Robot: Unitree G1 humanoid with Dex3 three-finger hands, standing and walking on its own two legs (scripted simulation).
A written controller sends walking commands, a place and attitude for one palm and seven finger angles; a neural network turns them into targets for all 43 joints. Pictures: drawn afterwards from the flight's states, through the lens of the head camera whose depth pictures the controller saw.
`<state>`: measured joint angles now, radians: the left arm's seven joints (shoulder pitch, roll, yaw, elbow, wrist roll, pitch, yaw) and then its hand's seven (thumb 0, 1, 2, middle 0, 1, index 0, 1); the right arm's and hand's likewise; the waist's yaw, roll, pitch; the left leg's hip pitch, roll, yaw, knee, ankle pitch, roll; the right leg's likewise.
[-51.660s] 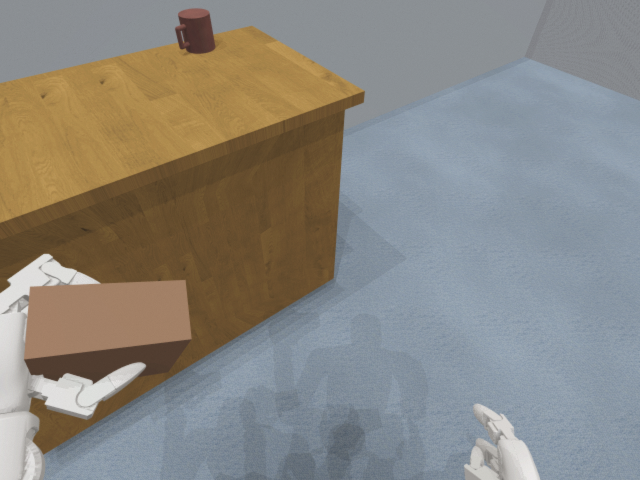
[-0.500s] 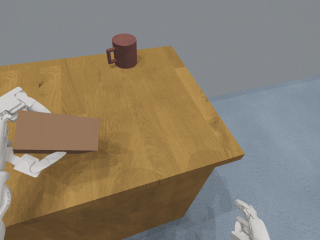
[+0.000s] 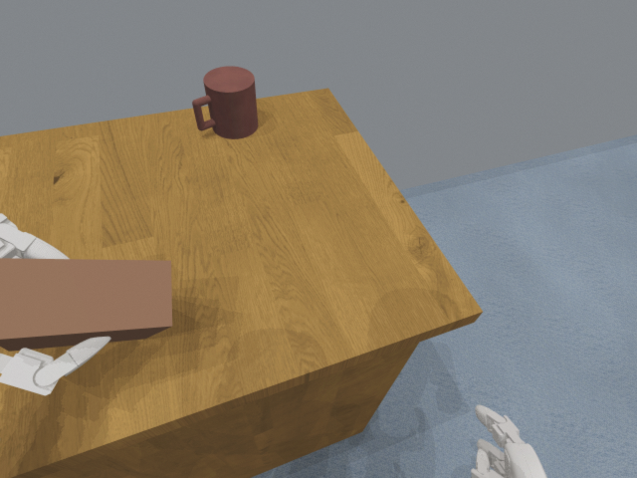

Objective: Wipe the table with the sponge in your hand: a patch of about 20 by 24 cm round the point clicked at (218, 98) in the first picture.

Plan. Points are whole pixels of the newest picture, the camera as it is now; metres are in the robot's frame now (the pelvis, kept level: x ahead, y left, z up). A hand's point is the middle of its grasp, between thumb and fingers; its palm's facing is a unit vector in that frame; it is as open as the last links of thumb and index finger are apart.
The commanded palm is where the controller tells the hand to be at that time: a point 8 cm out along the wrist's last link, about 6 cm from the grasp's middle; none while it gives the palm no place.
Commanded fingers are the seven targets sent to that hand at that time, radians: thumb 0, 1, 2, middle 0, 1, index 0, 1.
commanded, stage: come to a stop and stand still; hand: left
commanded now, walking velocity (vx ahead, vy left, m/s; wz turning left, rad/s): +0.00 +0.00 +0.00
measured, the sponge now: (111, 306) +0.24 +0.22 +0.14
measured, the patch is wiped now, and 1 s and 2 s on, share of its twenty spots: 0.00 0.00 0.00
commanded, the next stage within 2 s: look again from close up in 0.68 s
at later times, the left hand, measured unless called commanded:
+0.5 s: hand (25, 359) +0.18 +0.26 +0.16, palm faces +0.41 -0.86 -0.32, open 9.9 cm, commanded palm +0.12 +0.28 +0.18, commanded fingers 0.00 0.10 1.30 -1.20 -1.60 -1.20 -1.60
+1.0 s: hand (30, 358) +0.18 +0.25 +0.16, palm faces +0.41 -0.85 -0.33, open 9.9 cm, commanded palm +0.12 +0.29 +0.18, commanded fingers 0.00 0.10 1.30 -1.20 -1.60 -1.20 -1.60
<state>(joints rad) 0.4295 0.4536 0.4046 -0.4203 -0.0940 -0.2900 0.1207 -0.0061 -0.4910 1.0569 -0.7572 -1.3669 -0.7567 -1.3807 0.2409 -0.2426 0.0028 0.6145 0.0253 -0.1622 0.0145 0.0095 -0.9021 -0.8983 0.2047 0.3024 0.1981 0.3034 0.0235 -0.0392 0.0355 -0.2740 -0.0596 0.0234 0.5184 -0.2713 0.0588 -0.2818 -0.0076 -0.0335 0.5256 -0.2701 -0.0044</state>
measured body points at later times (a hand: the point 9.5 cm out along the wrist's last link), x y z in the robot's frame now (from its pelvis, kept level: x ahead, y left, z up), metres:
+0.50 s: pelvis -0.03 +0.00 +0.00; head -0.03 +0.02 +0.45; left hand +0.15 +0.30 +0.18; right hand +0.14 -0.23 -0.07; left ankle +0.00 +0.08 -0.73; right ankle +0.00 -0.12 -0.73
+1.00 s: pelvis -0.03 +0.00 +0.00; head -0.03 +0.02 +0.45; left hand +0.15 +0.30 +0.18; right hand +0.15 -0.22 -0.07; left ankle +0.00 +0.08 -0.73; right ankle +0.00 -0.12 -0.73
